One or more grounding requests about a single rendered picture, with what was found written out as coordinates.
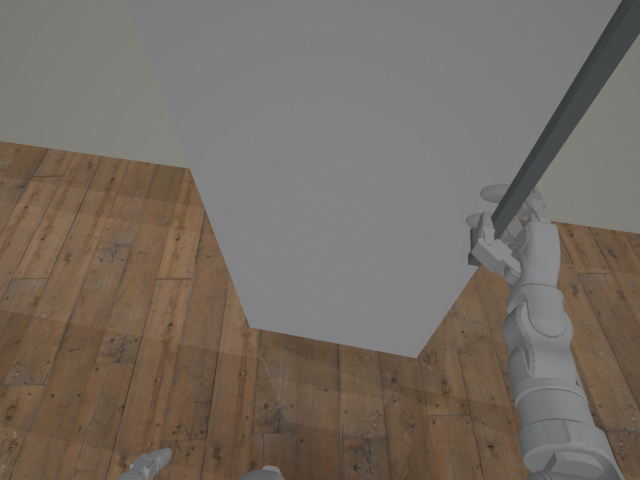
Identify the robot right forearm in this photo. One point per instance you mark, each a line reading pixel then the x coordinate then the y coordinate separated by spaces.
pixel 558 433

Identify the robot left shin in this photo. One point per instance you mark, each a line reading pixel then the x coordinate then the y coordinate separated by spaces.
pixel 271 468

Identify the left robot hand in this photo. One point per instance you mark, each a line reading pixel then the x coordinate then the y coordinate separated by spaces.
pixel 146 466

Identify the right robot hand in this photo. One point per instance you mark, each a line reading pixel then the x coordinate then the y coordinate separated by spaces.
pixel 536 246

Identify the fridge door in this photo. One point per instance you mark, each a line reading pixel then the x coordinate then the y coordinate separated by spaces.
pixel 338 146

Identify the handle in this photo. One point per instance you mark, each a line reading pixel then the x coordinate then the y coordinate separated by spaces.
pixel 616 39

